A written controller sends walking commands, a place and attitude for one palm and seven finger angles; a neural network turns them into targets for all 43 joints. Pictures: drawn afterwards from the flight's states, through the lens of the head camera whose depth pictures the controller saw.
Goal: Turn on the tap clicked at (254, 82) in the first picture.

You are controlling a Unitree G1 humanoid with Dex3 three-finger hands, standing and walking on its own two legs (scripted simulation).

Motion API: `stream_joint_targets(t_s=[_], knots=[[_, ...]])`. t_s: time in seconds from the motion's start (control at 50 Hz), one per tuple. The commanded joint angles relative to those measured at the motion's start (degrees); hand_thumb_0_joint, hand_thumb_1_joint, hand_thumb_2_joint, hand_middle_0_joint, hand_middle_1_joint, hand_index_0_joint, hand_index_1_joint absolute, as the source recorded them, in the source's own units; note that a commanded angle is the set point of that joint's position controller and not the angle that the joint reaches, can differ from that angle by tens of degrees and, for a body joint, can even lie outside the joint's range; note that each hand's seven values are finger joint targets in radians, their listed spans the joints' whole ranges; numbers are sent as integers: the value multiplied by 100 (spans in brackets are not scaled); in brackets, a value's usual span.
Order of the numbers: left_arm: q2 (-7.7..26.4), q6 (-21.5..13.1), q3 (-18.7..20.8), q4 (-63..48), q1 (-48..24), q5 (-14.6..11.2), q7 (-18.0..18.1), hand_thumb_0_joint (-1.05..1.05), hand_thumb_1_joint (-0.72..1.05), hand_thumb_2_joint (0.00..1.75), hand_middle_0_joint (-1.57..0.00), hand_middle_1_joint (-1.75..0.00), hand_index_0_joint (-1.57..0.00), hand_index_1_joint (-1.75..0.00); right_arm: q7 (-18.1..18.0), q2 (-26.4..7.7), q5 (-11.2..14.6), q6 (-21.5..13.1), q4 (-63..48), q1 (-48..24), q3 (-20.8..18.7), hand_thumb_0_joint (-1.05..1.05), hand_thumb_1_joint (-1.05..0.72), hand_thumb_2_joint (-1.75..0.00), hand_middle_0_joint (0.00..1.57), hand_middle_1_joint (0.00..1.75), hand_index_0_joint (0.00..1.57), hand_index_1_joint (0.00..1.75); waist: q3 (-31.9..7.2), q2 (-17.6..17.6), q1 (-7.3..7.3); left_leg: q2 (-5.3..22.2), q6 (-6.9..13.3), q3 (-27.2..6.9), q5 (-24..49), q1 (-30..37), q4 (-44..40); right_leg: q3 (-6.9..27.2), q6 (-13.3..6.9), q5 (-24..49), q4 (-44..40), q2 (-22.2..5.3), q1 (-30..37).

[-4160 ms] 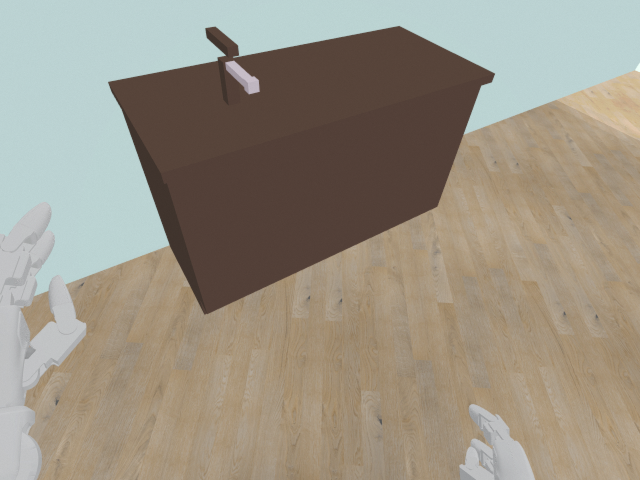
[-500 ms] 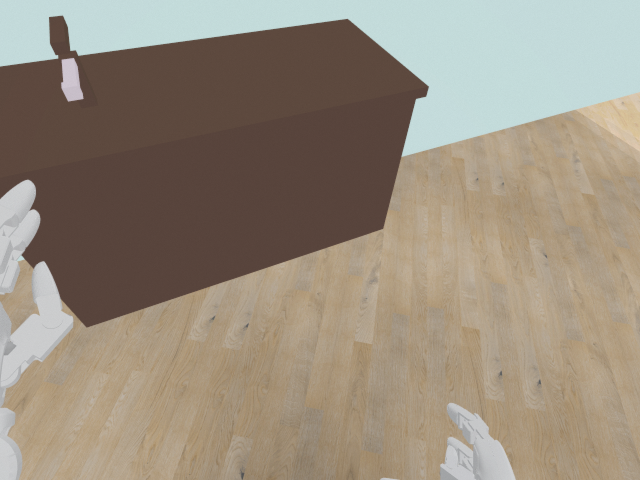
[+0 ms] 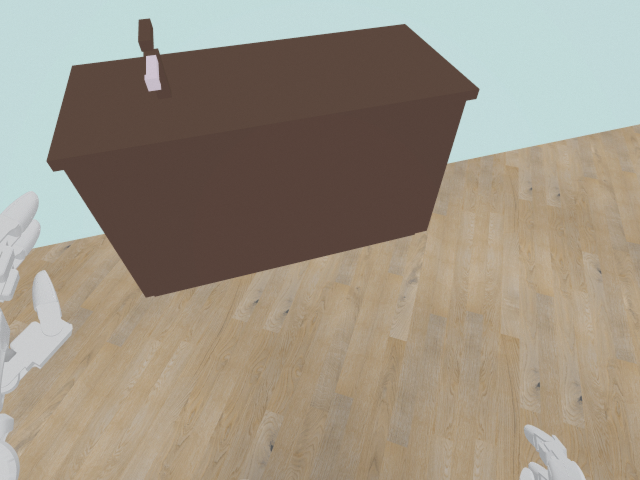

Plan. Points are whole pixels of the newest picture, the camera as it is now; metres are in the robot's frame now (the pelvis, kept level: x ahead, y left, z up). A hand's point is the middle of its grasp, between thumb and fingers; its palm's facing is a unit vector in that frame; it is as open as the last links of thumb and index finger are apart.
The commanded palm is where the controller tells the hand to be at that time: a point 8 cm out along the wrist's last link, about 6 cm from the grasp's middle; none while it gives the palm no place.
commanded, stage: take the last steps up to it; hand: left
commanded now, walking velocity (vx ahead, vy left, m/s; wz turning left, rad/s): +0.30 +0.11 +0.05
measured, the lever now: (152, 82) +0.90 +0.44 +0.04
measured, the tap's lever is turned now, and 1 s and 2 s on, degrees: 0 0 0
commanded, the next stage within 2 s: none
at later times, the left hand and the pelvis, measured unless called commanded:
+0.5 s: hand (50, 289) +0.25 +0.27 +0.17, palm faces +0.43 -0.79 -0.44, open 7.4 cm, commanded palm +0.19 +0.32 +0.17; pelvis +0.03 +0.03 -0.02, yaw +1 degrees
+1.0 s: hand (51, 206) +0.36 +0.33 +0.17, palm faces +0.41 -0.83 -0.38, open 7.4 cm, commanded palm +0.30 +0.36 +0.17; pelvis +0.13 +0.09 -0.01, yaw -2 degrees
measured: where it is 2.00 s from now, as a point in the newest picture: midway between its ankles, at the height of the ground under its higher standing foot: (306, 440)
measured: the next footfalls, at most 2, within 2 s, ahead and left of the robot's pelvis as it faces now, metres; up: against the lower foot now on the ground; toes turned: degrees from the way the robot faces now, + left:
left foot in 0.10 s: +0.04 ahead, +0.18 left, +0.00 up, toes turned +7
right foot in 0.38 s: +0.11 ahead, -0.05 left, +0.00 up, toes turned -9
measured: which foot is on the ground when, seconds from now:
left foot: up 0.00-0.08, down 0.10-0.40, up 0.42-0.76, down 0.78-1.00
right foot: down 0.00-0.10, up 0.12-0.36, down 0.38-0.80, up 0.82-1.00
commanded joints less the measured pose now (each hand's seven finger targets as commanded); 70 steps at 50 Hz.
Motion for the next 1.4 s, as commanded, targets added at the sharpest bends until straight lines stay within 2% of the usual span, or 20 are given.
stream_joint_targets(t_s=[0.0, 0.04, 0.08, 0.14, 0.22, 0.34, 0.36, 0.38, 0.4, 0.46, 0.54, 0.72, 0.74, 0.78, 0.86, 1.12, 1.16, 1.18, 1.26, 1.38], knots=[[840, -258, 801, -957, -467, 0, 258, 0, 90, 90, -20, -30, -20, -30, -25, -65, -13, -364, -946, -456, 13, 0, -90, -90, 20, 30, 20, 30, -846, -916, 62, -181, 108, 409, -163, 551, -1267, 1455, -495, -2301, -869, -1225, 521], [632, -261, 553, -1036, -739, -30, 234, 0, 90, 90, -20, -30, -20, -30, -96, -132, 38, -356, -984, -302, 6, 0, -90, -90, 20, 30, 20, 30, -820, 63, -111, -225, 193, 401, -158, 1515, -2278, 940, -134, -2229, 252, -589, 5], [525, -427, 429, -1233, -1079, 57, 218, 0, 90, 90, -20, -30, -20, -30, -85, -285, 59, -371, -1041, -403, 20, 0, -90, -90, 20, 30, 20, 30, -402, 2299, -116, 1514, 995, -2187, -145, 2138, -3155, 69, 306, -2672, 2866, 482, -1905], [775, -488, 549, -576, -1074, 229, 68, 0, 90, 90, -20, -30, -20, -30, 0, -192, 86, -474, -768, -528, -2, 0, -90, -90, 20, 30, 20, 30, -93, 1386, -55, 1702, 1394, -2113, -50, 1283, -3123, 713, 279, -1902, 4123, 102, -2346], [702, -503, 328, -1209, -1392, 200, 16, 0, 90, 90, -20, -30, -20, -30, 35, -77, 80, -563, -728, -692, 148, 0, -90, -90, 20, 30, 20, 30, 184, 1818, 22, 1094, 1051, -645, -292, 379, -3181, 319, 351, -1287, 2810, 217, -1121], [852, -251, 555, -582, -1223, 185, 72, 0, 90, 90, -20, -30, -20, -30, -12, -9, -12, -478, -633, -713, 263, 0, -90, -90, 20, 30, 20, 30, -343, 763, 63, 891, 645, -465, -504, 60, -1849, 134, 273, -1068, 388, 612, 996], [944, -224, 661, -445, -1175, 206, 78, 0, 90, 90, -20, -30, -20, -30, -13, 68, -5, -415, -621, -684, 243, 0, -90, -90, 20, 30, 20, 30, -516, -45, 81, 544, 507, -98, -466, -295, -565, 1051, -15, -1435, -154, 72, 1379], [1090, -185, 771, -357, -1181, 202, 82, 0, 90, 90, -20, -30, -20, -30, 17, 176, 29, -349, -692, -704, 238, 0, -90, -90, 20, 30, 20, 30, -590, -1573, 61, -193, 208, 311, -931, -1387, 1102, 3373, -666, -1817, -863, -1170, 1837], [1191, -196, 900, -348, -1243, 90, 78, 0, 90, 90, -20, -30, -20, -30, 18, 74, 29, -354, -758, -928, 226, 0, -90, -90, 20, 30, 20, 30, -360, -1567, 135, -259, 67, -204, -997, -1904, 2289, 4275, -1008, -1500, -1282, -1852, 1692], [977, -341, 862, -317, -794, 36, -26, 0, 90, 90, -20, -30, -20, -30, 108, 63, 43, -230, -617, -824, 202, 0, -90, -90, 20, 30, 20, 30, -289, -301, 27, 157, -52, -608, -64, -1794, 2704, 3183, -961, -1443, -1116, -1483, 1139], [932, -491, 757, -979, -699, 69, 3, 0, 90, 90, -20, -30, -20, -30, 113, 56, 37, -132, -772, -910, 279, 0, -90, -90, 20, 30, 20, 30, -460, -288, -38, 266, -65, -198, 252, -1007, 1223, 1486, -729, -221, -973, -1059, 624], [912, -380, 849, -1578, -463, 29, 271, 0, 90, 90, -20, -30, -20, -30, -70, -51, 22, -292, -1027, -502, 44, 0, -90, -90, 20, 30, 20, 30, -890, 103, -7, -126, 68, 534, 918, 1164, -1902, 1060, -397, -409, 235, -552, 765], [882, -418, 815, -1618, -563, 37, 264, 0, 90, 90, -20, -30, -20, -30, -118, -128, 37, -286, -1053, -450, 8, 0, -90, -90, 20, 30, 20, 30, -932, 705, -65, 97, 204, 179, 941, 1788, -2182, 867, -197, -342, 1098, -263, 316], [855, -519, 765, -1521, -609, 67, 251, 0, 90, 90, -20, -30, -20, -30, -77, -207, 69, -258, -1141, -498, 3, 0, -90, -90, 20, 30, 20, 30, -840, 2304, -52, 1914, 1182, -2441, 2184, 2682, -2699, 418, 177, -2732, 3477, 621, -1666], [757, -442, 639, -980, -839, 112, 76, 0, 90, 90, -20, -30, -20, -30, 20, -116, 103, -312, -870, -541, 52, 0, -90, -90, 20, 30, 20, 30, -243, 1268, -94, 1807, 1361, -1824, 1362, 1718, -2853, 859, 255, -1866, 4292, 172, -2323], [821, -203, 722, -884, -719, 93, 96, 0, 90, 90, -20, -30, -20, -30, -18, 71, 50, -351, -868, -703, 241, 0, -90, -90, 20, 30, 20, 30, -789, 891, 29, 959, 541, 102, 948, 963, -1453, -50, 214, -643, 153, 632, 755], [1087, -147, 865, -686, -777, 129, 112, 0, 90, 90, -20, -30, -20, -30, 4, 253, 66, -243, -899, -701, 272, 0, -90, -90, 20, 30, 20, 30, -927, -1391, 18, -96, 165, 509, -703, -1041, 1261, 3095, -684, -155, -630, -1213, 1975], [1170, -145, 979, -728, -879, 66, 128, 0, 90, 90, -20, -30, -20, -30, 19, 149, 50, -258, -936, -890, 264, 0, -90, -90, 20, 30, 20, 30, -739, -1424, 110, -168, 51, -60, -1204, -1731, 2322, 3855, -1056, 166, -884, -1857, 1993], [977, -303, 955, -714, -331, 39, 66, 0, 90, 90, -20, -30, -20, -30, 83, 77, 70, -98, -730, -925, 232, 0, -90, -90, 20, 30, 20, 30, -532, -220, 20, 227, -111, -505, -74, -1831, 2774, 2285, -840, 549, -697, -1316, 1447], [1013, -456, 1008, -1399, -197, 10, 142, 0, 90, 90, -20, -30, -20, -30, 73, 56, 32, -57, -965, -803, 172, 0, -90, -90, 20, 30, 20, 30, -644, -300, 49, 206, -49, 145, 427, -870, 364, 1137, -750, 1314, -636, -970, 1151]])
